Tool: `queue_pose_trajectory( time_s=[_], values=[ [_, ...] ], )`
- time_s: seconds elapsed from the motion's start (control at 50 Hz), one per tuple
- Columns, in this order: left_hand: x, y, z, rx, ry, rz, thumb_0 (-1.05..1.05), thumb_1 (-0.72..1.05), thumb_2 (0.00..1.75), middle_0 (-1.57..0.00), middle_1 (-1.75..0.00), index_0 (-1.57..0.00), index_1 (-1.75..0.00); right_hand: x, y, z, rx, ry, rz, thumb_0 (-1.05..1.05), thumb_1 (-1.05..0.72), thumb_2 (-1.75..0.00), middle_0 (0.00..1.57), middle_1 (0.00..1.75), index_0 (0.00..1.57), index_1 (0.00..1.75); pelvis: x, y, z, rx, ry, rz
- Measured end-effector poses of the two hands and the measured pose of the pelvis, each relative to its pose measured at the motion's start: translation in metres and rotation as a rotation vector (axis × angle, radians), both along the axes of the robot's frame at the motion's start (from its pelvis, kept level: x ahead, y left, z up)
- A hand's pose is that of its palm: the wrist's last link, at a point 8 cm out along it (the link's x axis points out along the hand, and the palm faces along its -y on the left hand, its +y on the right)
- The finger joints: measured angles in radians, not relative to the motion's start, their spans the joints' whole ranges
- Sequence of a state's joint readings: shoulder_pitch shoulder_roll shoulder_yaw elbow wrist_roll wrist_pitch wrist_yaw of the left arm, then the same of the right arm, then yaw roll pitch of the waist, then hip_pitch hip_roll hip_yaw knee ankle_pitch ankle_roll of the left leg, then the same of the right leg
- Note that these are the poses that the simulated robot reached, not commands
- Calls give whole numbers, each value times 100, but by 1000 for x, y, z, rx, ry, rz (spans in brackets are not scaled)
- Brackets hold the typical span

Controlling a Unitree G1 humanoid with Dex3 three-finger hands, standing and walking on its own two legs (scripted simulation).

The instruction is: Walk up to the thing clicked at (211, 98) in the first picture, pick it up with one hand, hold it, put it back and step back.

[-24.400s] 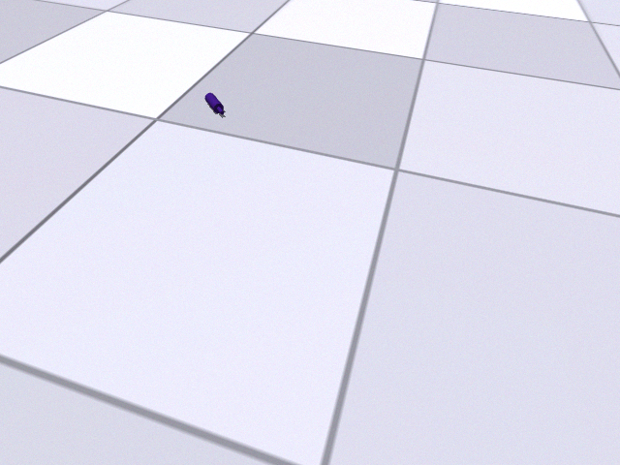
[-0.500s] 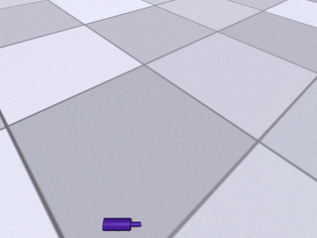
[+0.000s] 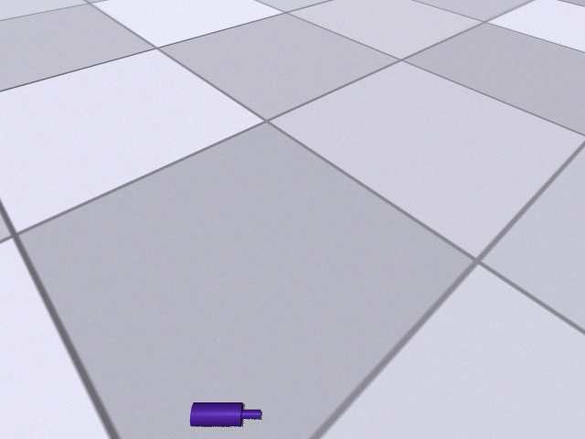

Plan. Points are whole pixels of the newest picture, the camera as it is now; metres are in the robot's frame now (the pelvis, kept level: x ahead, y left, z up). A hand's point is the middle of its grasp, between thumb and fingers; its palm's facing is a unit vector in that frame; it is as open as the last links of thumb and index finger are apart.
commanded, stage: stand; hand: left
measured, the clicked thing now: (226, 414) +0.35 +0.19 -0.75
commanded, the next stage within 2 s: walk up in 0.80 s
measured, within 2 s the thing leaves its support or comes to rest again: neither
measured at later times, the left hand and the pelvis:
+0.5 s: hand out of the picture +0.06 +0.25 -0.16, palm faces -0.03 -0.94 -0.34, open 7.4 cm; pelvis +0.00 +0.00 +0.00, yaw +0 degrees
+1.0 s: hand out of the picture +0.07 +0.28 -0.16, palm faces +0.00 -0.91 -0.42, open 7.4 cm; pelvis -0.04 +0.00 -0.01, yaw +1 degrees
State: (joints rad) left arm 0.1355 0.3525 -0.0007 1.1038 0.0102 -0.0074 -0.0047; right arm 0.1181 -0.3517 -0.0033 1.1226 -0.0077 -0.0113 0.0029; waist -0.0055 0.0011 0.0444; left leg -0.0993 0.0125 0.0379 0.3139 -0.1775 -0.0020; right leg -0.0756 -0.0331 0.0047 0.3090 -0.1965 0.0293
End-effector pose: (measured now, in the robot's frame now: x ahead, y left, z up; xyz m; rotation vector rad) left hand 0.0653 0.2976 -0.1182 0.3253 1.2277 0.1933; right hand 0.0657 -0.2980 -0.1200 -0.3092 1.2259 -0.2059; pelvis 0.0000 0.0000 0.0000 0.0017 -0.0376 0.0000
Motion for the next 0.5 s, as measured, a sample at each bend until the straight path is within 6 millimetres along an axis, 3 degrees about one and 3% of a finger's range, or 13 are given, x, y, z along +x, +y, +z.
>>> queue_pose_trajectory(
  time_s=[0.5],
  values=[
    [-6, -2, -2, -3, 16, 1, 0, 90, 90, -21, -30, -20, -30, -6, -1, -1, 3, 17, -5, 1, -90, -90, 21, 30, 21, 30, -2, -2, 0, -1, 2, -1]
  ],
)
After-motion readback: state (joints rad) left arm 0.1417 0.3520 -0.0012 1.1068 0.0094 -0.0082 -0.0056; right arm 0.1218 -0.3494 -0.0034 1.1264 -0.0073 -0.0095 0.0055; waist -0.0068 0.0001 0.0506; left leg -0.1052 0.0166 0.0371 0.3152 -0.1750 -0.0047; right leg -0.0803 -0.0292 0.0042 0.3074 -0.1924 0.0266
